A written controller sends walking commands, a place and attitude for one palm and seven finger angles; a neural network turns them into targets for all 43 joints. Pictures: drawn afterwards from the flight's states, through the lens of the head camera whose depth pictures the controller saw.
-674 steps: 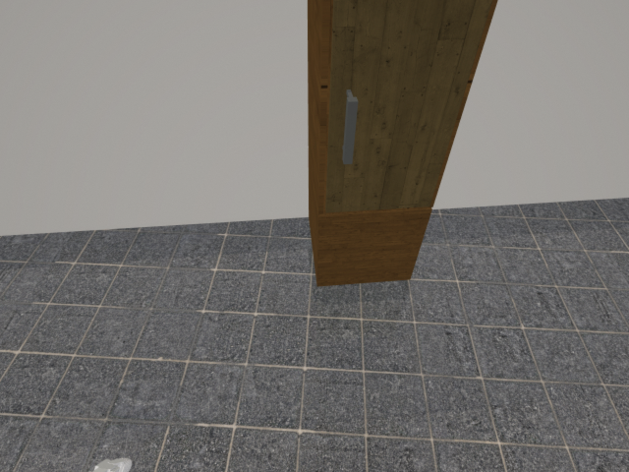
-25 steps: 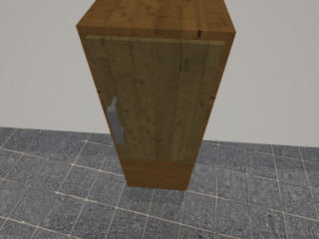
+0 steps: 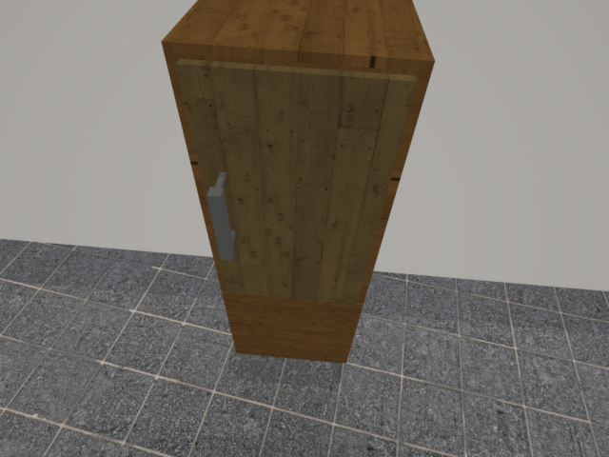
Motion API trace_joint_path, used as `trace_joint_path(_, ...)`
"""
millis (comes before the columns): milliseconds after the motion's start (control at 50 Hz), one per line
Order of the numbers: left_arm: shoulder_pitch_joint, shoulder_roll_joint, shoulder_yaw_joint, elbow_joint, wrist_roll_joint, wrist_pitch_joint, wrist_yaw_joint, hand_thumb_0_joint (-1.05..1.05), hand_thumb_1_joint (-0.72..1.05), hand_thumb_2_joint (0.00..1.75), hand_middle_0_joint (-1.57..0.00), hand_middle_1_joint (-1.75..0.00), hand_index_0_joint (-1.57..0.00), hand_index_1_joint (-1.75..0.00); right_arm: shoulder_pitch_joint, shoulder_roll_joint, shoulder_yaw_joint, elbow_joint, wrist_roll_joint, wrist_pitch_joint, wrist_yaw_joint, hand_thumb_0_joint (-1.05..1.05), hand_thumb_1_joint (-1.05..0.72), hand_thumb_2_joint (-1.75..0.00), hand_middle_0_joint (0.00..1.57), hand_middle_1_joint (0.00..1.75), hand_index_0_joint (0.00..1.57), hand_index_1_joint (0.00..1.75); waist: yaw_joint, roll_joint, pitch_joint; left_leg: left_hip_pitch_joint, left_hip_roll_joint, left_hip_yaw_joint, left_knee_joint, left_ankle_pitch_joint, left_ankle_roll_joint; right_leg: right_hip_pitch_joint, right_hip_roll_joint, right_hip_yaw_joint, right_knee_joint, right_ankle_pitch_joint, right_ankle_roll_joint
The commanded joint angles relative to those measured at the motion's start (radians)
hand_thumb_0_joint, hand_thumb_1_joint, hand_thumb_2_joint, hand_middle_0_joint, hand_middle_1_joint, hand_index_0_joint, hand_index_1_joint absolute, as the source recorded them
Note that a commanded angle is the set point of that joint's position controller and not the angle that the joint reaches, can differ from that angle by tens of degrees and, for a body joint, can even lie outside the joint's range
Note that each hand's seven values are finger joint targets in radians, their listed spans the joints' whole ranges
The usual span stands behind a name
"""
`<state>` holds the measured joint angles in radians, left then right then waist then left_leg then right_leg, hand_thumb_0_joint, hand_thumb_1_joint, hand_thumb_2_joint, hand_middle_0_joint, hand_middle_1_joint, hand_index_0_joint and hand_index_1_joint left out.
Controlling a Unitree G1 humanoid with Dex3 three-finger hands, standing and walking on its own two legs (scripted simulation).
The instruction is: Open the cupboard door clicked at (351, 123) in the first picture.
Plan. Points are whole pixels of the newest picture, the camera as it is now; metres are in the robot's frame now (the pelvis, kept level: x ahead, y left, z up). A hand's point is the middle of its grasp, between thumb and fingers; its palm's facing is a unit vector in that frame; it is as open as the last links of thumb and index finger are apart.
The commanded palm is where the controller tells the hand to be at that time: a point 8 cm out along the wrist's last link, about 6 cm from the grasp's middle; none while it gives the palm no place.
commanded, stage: come to a stop and stand still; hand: left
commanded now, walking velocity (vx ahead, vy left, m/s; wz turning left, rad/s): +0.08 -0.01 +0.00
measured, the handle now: (224, 218) +0.53 +0.18 -0.03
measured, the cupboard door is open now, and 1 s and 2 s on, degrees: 0 0 0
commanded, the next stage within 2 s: look again from close up in 0.80 s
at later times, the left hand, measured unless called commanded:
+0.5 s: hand out of the picture +0.03 +0.16 -0.17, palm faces +0.05 -0.98 -0.20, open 7.4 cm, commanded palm none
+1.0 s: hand out of the picture +0.08 +0.19 -0.17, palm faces +0.01 -0.98 -0.21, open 7.3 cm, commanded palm none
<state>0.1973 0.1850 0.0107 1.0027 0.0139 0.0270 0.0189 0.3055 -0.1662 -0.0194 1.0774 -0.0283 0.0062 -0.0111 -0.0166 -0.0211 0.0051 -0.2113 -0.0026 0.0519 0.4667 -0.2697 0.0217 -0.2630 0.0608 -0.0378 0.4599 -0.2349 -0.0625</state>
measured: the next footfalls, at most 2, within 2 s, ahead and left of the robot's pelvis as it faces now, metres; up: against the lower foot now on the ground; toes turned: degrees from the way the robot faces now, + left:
none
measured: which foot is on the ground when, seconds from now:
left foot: down 0.00-1.00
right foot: down 0.00-1.00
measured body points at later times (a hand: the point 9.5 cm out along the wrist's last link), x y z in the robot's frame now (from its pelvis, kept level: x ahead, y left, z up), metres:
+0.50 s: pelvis +0.05 +0.01 +0.00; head +0.05 -0.02 +0.45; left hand +0.02 +0.22 -0.15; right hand +0.05 -0.20 -0.17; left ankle +0.00 +0.11 -0.74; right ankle +0.04 -0.07 -0.74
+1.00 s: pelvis +0.06 +0.02 +0.00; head +0.07 +0.01 +0.45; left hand +0.08 +0.24 -0.16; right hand +0.06 -0.21 -0.16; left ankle +0.00 +0.11 -0.74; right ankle +0.04 -0.07 -0.74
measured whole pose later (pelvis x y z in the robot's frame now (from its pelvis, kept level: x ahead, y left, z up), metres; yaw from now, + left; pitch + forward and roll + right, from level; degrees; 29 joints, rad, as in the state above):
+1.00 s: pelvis +0.06 +0.02 +0.00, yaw +0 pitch -1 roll +0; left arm 0.25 0.17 -0.01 1.10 0.00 -0.02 0.04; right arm 0.27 -0.15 0.02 1.13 -0.01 -0.03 -0.04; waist -0.01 0.00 0.03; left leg -0.09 -0.03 0.06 0.41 -0.31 0.04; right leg -0.17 0.04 -0.02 0.45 -0.27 -0.05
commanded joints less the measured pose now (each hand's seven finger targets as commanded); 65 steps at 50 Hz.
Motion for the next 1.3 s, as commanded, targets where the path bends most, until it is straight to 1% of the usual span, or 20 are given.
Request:
trace_joint_path(0,0.068,0.087,0.026,-0.033,0.006,-0.022,0.001,0.00,0.90,0.90,-0.20,-0.30,-0.20,-0.30,0.036,-0.095,-0.006,-0.029,-0.008,-0.016,-0.009,0.00,-0.90,-0.90,0.20,0.30,0.20,0.30,0.037,0.079,0.131,-0.184,0.121,-0.186,-0.255,-0.346,0.040,0.033,-0.095,0.142,-0.092,-0.252,0.007)
trace_joint_path(60,0.093,0.049,0.020,-0.017,0.007,-0.023,-0.008,0.00,0.90,0.90,-0.20,-0.30,-0.20,-0.30,0.038,-0.122,-0.009,-0.030,-0.001,-0.022,-0.018,0.00,-0.90,-0.90,0.20,0.30,0.20,0.30,0.035,0.109,0.095,-0.154,0.171,-0.224,-0.299,-0.353,0.064,0.055,-0.063,0.067,0.020,-0.117,0.021)
trace_joint_path(100,0.109,0.034,0.016,-0.009,0.009,-0.026,-0.008,0.00,0.90,0.90,-0.20,-0.30,-0.20,-0.30,0.027,-0.118,-0.009,-0.034,0.005,-0.025,-0.022,0.00,-0.90,-0.90,0.20,0.30,0.20,0.30,0.043,0.099,0.077,-0.157,0.174,-0.222,-0.294,-0.328,0.069,0.080,-0.067,0.072,0.024,-0.084,0.022)
trace_joint_path(160,0.141,0.044,0.010,0.010,0.004,-0.039,-0.003,0.00,0.90,0.90,-0.20,-0.30,-0.20,-0.30,0.031,-0.097,0.000,-0.031,0.008,-0.030,-0.023,0.00,-0.90,-0.90,0.20,0.30,0.20,0.30,0.043,0.032,0.087,-0.168,0.118,-0.162,-0.215,-0.254,0.044,0.104,-0.119,0.168,-0.092,-0.114,0.009)
trace_joint_path(220,0.143,0.066,0.004,0.032,-0.003,-0.049,0.007,0.00,0.90,0.90,-0.20,-0.30,-0.20,-0.30,0.089,-0.051,0.015,0.002,0.014,-0.022,-0.021,0.00,-0.90,-0.90,0.20,0.30,0.20,0.30,0.013,-0.073,0.129,-0.088,0.056,-0.077,-0.100,-0.105,0.017,-0.001,-0.190,0.286,-0.224,-0.280,-0.016)
trace_joint_path(240,0.239,0.077,0.006,0.073,0.013,-0.081,0.054,0.00,0.90,0.90,-0.20,-0.30,-0.20,-0.30,0.000,-0.104,0.013,-0.026,0.008,-0.036,-0.010,0.00,-0.90,-0.90,0.20,0.30,0.20,0.30,0.044,0.002,0.088,-0.045,0.055,-0.043,0.061,0.002,-0.019,0.016,-0.228,0.279,-0.149,0.232,0.022)
trace_joint_path(260,0.177,0.127,0.008,0.029,-0.001,-0.086,0.047,0.00,0.90,0.90,-0.20,-0.30,-0.20,-0.30,0.065,-0.032,0.020,-0.058,0.018,-0.025,-0.007,0.00,-0.90,-0.90,0.20,0.30,0.20,0.30,-0.020,0.012,-0.013,-0.016,0.044,-0.070,0.098,-0.089,-0.016,0.016,-0.288,0.323,-0.175,0.022,-0.034)
trace_joint_path(280,0.147,0.107,0.006,0.019,-0.003,-0.087,0.040,0.00,0.90,0.90,-0.20,-0.30,-0.20,-0.30,0.081,-0.029,0.023,-0.050,0.016,-0.028,-0.006,0.00,-0.90,-0.90,0.20,0.30,0.20,0.30,-0.024,0.058,-0.004,0.017,0.043,-0.071,0.066,-0.065,-0.009,-0.038,-0.267,0.303,-0.182,-0.109,-0.060)
trace_joint_path(320,0.150,0.080,-0.001,0.037,-0.008,-0.101,0.034,0.00,0.90,0.90,-0.20,-0.30,-0.20,-0.30,0.118,-0.017,0.028,-0.030,0.012,-0.038,-0.004,0.00,-0.90,-0.90,0.20,0.30,0.20,0.30,-0.030,0.062,-0.027,0.036,0.060,-0.084,0.005,0.062,0.002,0.004,-0.213,0.224,-0.111,0.075,-0.051)
trace_joint_path(360,0.168,0.049,-0.009,0.057,-0.011,-0.100,0.030,0.00,0.90,0.90,-0.20,-0.30,-0.20,-0.30,0.110,-0.033,0.029,-0.033,0.016,-0.043,-0.010,0.00,-0.90,-0.90,0.20,0.30,0.20,0.30,-0.019,0.005,-0.014,0.004,0.081,-0.104,-0.027,0.108,0.013,0.055,-0.184,0.195,-0.081,0.155,-0.033)
trace_joint_path(380,0.177,0.040,-0.013,0.066,-0.012,-0.099,0.029,0.00,0.90,0.90,-0.20,-0.30,-0.20,-0.30,0.102,-0.038,0.030,-0.033,0.017,-0.045,-0.013,0.00,-0.90,-0.90,0.20,0.30,0.20,0.30,-0.012,-0.023,0.000,-0.003,0.083,-0.105,-0.037,0.119,0.015,0.070,-0.180,0.189,-0.074,0.200,-0.028)
trace_joint_path(420,0.183,0.030,-0.015,0.075,-0.011,-0.096,0.028,0.00,0.90,0.90,-0.20,-0.30,-0.20,-0.30,0.095,-0.040,0.029,-0.029,0.016,-0.049,-0.018,0.00,-0.90,-0.90,0.20,0.30,0.20,0.30,-0.005,-0.015,0.035,-0.007,0.087,-0.109,-0.056,0.159,0.017,0.075,-0.172,0.172,-0.053,0.274,-0.022)
trace_joint_path(460,0.189,0.027,-0.015,0.083,-0.012,-0.094,0.030,0.00,0.90,0.90,-0.20,-0.30,-0.20,-0.30,0.096,-0.049,0.029,-0.016,0.017,-0.052,-0.022,0.00,-0.90,-0.90,0.20,0.30,0.20,0.30,-0.002,-0.044,0.030,0.005,0.093,-0.111,-0.066,0.190,0.019,0.100,-0.169,0.162,-0.041,0.324,-0.017)
trace_joint_path(520,0.186,0.034,-0.013,0.082,-0.011,-0.089,0.032,0.00,0.90,0.90,-0.20,-0.30,-0.20,-0.30,0.085,-0.050,0.029,-0.005,0.016,-0.052,-0.025,0.00,-0.90,-0.90,0.20,0.30,0.20,0.30,0.004,-0.011,0.055,0.014,0.092,-0.105,-0.080,0.213,0.017,0.104,-0.171,0.158,-0.035,0.359,-0.014)
trace_joint_path(680,0.159,0.062,-0.005,0.073,-0.011,-0.075,0.030,0.00,0.90,0.90,-0.20,-0.30,-0.20,-0.30,0.056,-0.067,0.028,0.012,0.014,-0.050,-0.032,0.00,-0.90,-0.90,0.20,0.30,0.20,0.30,0.014,0.046,0.031,0.045,0.102,-0.098,-0.096,0.254,0.016,0.144,-0.170,0.151,-0.036,0.362,-0.014)
trace_joint_path(760,0.143,0.073,-0.003,0.067,-0.012,-0.072,0.028,0.00,0.90,0.90,-0.20,-0.30,-0.20,-0.30,0.045,-0.077,0.025,0.018,0.014,-0.049,-0.034,0.00,-0.90,-0.90,0.20,0.30,0.20,0.30,0.016,0.021,0.024,0.058,0.106,-0.098,-0.098,0.270,0.016,0.153,-0.172,0.146,-0.035,0.382,-0.012)
trace_joint_path(920,0.114,0.083,0.000,0.060,-0.010,-0.064,0.026,0.00,0.90,0.90,-0.20,-0.30,-0.20,-0.30,0.030,-0.091,0.022,0.028,0.013,-0.049,-0.034,0.00,-0.90,-0.90,0.20,0.30,0.20,0.30,0.017,0.030,0.031,0.071,0.113,-0.103,-0.115,0.285,0.020,0.146,-0.165,0.141,-0.040,0.328,-0.009)
trace_joint_path(1100,0.096,0.090,0.001,0.059,-0.007,-0.061,0.024,0.00,0.90,0.90,-0.20,-0.30,-0.20,-0.30,0.015,-0.096,0.020,0.037,0.014,-0.049,-0.033,0.00,-0.90,-0.90,0.20,0.30,0.20,0.30,0.017,0.015,0.043,0.069,0.116,-0.109,-0.136,0.248,0.024,0.139,-0.165,0.140,-0.055,0.279,-0.006)
trace_joint_path(1220,0.095,0.094,-0.001,0.064,-0.008,-0.059,0.022,0.00,0.90,0.90,-0.20,-0.30,-0.20,-0.30,0.004,-0.106,0.021,0.041,0.014,-0.047,-0.032,0.00,-0.90,-0.90,0.20,0.30,0.20,0.30,0.018,0.037,0.050,0.074,0.116,-0.111,-0.145,0.225,0.024,0.122,-0.163,0.149,-0.065,0.240,-0.005)
trace_joint_path(1280,0.095,0.095,-0.004,0.067,-0.007,-0.058,0.021,0.00,0.90,0.90,-0.20,-0.30,-0.20,-0.30,0.002,-0.107,0.022,0.042,0.015,-0.046,-0.031,0.00,-0.90,-0.90,0.20,0.30,0.20,0.30,0.017,0.013,0.056,0.066,0.116,-0.113,-0.154,0.185,0.024,0.117,-0.166,0.152,-0.077,0.212,-0.004)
